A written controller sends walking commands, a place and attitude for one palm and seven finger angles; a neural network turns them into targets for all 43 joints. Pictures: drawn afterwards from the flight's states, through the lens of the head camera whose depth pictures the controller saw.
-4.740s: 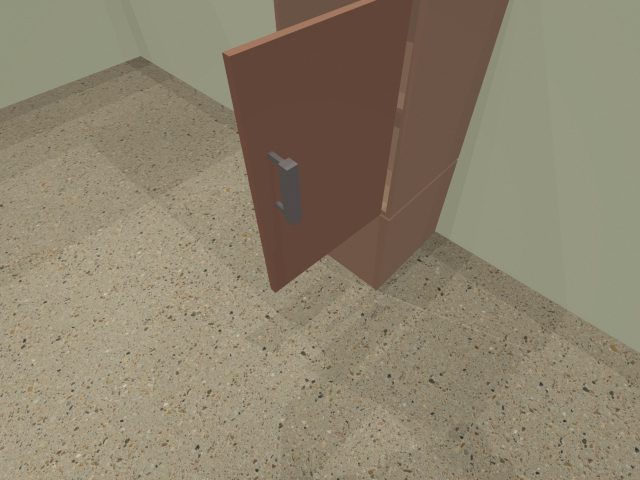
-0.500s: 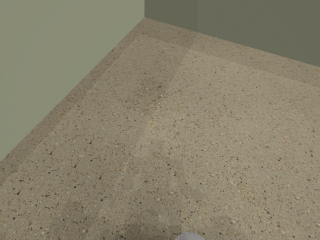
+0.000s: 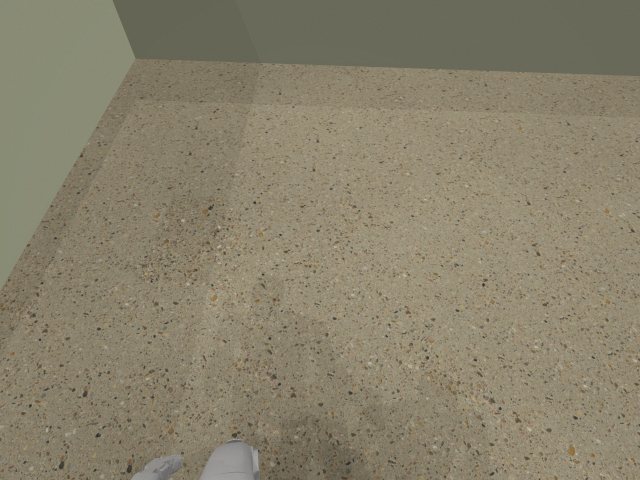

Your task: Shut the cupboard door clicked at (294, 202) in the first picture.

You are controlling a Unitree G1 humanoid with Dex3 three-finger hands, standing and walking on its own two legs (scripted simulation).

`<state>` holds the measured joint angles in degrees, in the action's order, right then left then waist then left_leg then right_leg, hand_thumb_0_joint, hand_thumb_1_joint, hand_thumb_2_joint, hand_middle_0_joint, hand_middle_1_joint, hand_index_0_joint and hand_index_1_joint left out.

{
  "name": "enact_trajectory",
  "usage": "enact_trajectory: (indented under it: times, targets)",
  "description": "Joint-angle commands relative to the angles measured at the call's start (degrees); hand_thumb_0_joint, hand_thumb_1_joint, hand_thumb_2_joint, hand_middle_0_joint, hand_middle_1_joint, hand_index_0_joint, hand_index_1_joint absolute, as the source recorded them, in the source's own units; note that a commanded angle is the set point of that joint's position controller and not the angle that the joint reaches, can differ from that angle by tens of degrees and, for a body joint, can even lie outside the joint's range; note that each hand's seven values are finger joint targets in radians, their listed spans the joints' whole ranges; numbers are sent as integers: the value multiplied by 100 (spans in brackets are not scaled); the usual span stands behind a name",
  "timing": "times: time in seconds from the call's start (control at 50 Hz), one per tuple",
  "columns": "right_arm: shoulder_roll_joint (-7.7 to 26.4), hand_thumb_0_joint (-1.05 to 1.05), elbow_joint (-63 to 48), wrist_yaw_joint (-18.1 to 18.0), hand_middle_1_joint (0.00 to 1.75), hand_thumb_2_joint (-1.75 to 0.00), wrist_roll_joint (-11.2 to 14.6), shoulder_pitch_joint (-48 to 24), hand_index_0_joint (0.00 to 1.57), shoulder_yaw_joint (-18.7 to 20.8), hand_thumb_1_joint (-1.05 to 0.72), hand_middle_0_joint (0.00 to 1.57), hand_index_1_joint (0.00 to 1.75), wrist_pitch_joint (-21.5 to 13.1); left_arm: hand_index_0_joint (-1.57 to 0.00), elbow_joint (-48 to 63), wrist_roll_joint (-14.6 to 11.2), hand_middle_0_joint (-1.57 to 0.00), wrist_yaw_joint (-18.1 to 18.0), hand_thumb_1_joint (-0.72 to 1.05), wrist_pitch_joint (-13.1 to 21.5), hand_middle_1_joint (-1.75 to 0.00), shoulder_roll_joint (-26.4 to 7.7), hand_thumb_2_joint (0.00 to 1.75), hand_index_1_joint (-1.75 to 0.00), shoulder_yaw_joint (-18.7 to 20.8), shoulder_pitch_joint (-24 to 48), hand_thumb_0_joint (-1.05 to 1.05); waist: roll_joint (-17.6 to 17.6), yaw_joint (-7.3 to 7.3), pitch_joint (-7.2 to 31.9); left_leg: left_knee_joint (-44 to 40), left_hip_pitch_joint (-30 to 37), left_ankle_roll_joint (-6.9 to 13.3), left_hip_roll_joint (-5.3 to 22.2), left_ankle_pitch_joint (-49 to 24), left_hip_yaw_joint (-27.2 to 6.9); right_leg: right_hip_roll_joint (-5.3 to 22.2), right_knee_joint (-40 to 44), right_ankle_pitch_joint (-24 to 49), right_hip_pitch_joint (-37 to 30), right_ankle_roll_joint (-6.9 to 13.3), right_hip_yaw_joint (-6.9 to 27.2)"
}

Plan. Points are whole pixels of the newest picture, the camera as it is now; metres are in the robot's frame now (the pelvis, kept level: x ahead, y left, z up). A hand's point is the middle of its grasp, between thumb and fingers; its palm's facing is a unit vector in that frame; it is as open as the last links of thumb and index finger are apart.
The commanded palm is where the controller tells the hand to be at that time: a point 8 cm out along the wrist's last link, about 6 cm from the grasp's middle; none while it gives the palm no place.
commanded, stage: walk around to get in front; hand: left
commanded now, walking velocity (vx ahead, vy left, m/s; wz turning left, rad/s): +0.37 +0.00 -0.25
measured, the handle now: out of the picture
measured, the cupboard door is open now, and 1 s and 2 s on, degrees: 86 86 86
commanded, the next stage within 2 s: walk to a spot facing it in 0.40 s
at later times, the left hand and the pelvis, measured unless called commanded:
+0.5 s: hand (207, 349) +0.33 +0.19 -0.16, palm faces -0.19 -0.97 -0.16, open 7.4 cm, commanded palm none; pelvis +0.23 +0.01 +0.01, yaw -12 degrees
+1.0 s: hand (255, 274) +0.49 +0.13 -0.19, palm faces +0.00 -0.99 -0.16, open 7.3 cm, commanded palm none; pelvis +0.37 -0.05 -0.02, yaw +1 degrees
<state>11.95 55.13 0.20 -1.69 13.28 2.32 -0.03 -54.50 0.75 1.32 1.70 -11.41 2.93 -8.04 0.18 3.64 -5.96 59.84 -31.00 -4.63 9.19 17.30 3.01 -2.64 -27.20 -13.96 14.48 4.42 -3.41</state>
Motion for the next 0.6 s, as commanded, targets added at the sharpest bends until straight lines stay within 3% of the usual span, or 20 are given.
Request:
enact_trajectory:
  times: [0.0,0.1,0.14,0.16,0.18,0.2,0.22,0.24,0.28,0.3,0.36,0.42,0.48,0.52,0.54,0.56,0.58]
  targets:
    - [377,0,-459,53,30,-90,-2,-101,20,130,-90,20,30,-138,-20,103,32,-20,-40,90,226,-30,-924,90,-30,286,-525,0,487,-334,631,-1007,-173,-1,-158,-497,20,1400,1445,602,-650,710,1321]
    - [407,0,-711,89,30,-90,37,-852,20,128,-90,20,30,-265,-20,-87,26,-20,-58,90,231,-30,-1044,90,-30,272,-813,0,576,-512,397,-2247,300,121,-424,-467,93,1562,1156,1293,-968,629,1509]
    - [479,0,-614,62,30,-90,20,-623,20,158,-90,20,30,-308,-20,-149,13,-20,-74,90,221,-30,-1037,90,-30,264,-810,0,462,-338,430,-2878,1135,199,-593,-616,241,1420,691,1685,-764,479,1439]
    - [635,0,-413,8,30,-90,-5,-60,20,189,-90,20,30,-349,-20,-97,-6,-20,-75,90,224,-30,-991,90,-30,259,-658,0,231,-22,555,-3275,2145,313,-616,-789,243,1193,22,1995,-241,330,1193]
    - [1068,0,-172,-53,30,-90,-75,753,20,292,-90,20,30,-391,-20,4,-28,-20,-44,90,216,-30,-761,90,-30,231,-665,0,-536,295,1015,-3542,3479,648,147,-458,-765,708,-1333,1456,721,59,880]
    - [1678,0,-53,-88,30,-90,-159,1493,20,408,-90,20,30,-390,-20,115,-70,-20,16,90,222,-30,-463,90,-30,140,-838,0,-1821,453,1523,-4209,4334,1361,1839,-52,-2762,-1,-3401,-1476,1914,-223,50]
    - [1602,0,-109,-101,30,-90,-98,1445,20,348,-90,20,30,-303,-20,238,8,-20,15,90,238,-30,-614,90,-30,157,-562,0,-1217,430,1322,-4532,3762,1675,2169,526,-3294,209,-4363,-1880,2226,-171,498]
    - [1312,0,-213,-116,30,-90,-76,1038,20,276,-90,20,30,-300,-20,208,53,-20,15,90,199,-30,-640,90,-30,156,-309,0,-1042,239,877,-4609,3168,1519,1940,616,-2930,532,-4874,-1364,2563,-205,591]
    - [841,0,-342,-127,30,-90,-60,494,20,151,-90,20,30,-388,-20,134,100,-20,107,90,111,-30,-534,90,-30,195,-272,0,-818,-83,371,-4924,2273,1158,1470,462,-1820,815,-4829,-562,2447,-320,582]
    - [767,0,-315,-146,30,-90,-43,417,20,125,-90,20,30,-442,-20,94,117,-20,141,90,48,-30,-438,90,-30,186,-382,0,-780,-208,431,-4912,2306,1057,1297,-160,-1288,852,-4577,-364,2383,-381,521]
    - [822,0,-184,-153,30,-90,-16,519,20,139,-90,20,30,-489,-20,132,110,-20,198,90,-65,-30,-255,90,-30,135,-321,0,-776,-279,719,-4734,2581,1038,1077,-1489,-137,920,-3393,-232,2063,-485,222]
    - [811,0,-69,-103,30,-90,-25,698,20,192,-90,20,30,-415,-20,265,105,-20,227,90,-110,-30,-136,90,-30,106,97,0,-806,-179,451,-4767,2271,965,962,-1233,459,862,-2185,-27,1645,-496,-131]
    - [867,0,-3,-88,30,-90,-40,762,20,195,-90,20,30,-336,-20,345,108,-20,229,90,-108,-30,-190,90,-30,107,386,0,-850,-122,308,-4553,2228,954,1001,-1381,602,706,-1462,88,1279,-468,-360]
    - [846,0,117,-93,30,-90,-39,824,20,135,-90,20,30,-285,-20,221,115,-20,172,90,-48,-30,-201,90,-30,72,195,0,-762,-228,364,-4074,2022,897,834,-1843,617,485,-848,289,407,-414,-498]
    - [749,0,190,-80,30,-90,-11,859,20,87,-90,20,30,-267,-20,50,115,-20,129,90,14,-30,-312,90,-30,79,-240,0,-529,-428,582,-3524,1870,744,592,-2161,691,321,-371,580,-409,-356,-556]
    - [621,0,224,-62,30,-90,57,783,20,37,-90,20,30,-288,-20,-210,107,-20,60,90,91,-30,-606,90,-30,138,-940,0,-162,-784,969,-2701,1269,535,310,-2100,812,667,-242,1216,-1677,-216,-112]
    - [329,0,168,-38,30,-90,141,868,20,-26,-90,20,30,-308,-20,-484,132,-20,-47,90,177,-30,-1210,90,-30,270,-1712,0,1017,-1037,1644,-1276,170,270,-341,-617,1137,2098,-119,2403,-3022,261,1335]
